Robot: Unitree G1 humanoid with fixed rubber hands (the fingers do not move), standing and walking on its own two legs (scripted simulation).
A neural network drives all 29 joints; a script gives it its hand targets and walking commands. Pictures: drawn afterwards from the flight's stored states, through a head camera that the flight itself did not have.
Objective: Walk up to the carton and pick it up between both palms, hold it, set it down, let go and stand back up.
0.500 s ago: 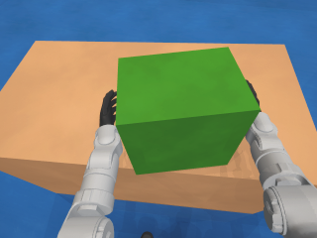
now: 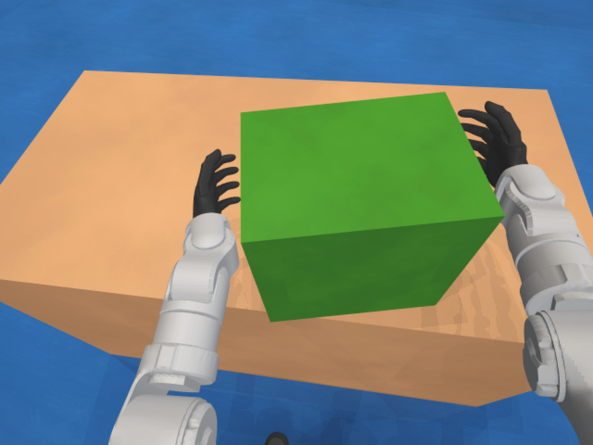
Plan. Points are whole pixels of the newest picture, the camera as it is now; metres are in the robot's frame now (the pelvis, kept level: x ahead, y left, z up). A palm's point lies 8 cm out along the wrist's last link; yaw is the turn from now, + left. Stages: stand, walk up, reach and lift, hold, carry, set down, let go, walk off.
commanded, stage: set down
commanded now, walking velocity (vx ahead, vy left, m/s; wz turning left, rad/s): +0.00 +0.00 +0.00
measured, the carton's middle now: (348, 219) +0.43 +0.01 +0.02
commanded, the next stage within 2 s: none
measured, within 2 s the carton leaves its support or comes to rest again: neither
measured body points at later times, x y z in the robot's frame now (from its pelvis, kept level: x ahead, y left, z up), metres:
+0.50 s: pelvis -0.04 +0.00 +0.00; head +0.03 -0.01 +0.44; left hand +0.34 +0.19 +0.08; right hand +0.42 -0.21 +0.08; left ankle +0.03 +0.13 -0.73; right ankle -0.02 -0.09 -0.73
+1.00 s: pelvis -0.03 +0.01 +0.00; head +0.03 +0.01 +0.45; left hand +0.28 +0.20 +0.05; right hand +0.33 -0.23 +0.00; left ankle +0.03 +0.14 -0.73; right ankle -0.02 -0.09 -0.73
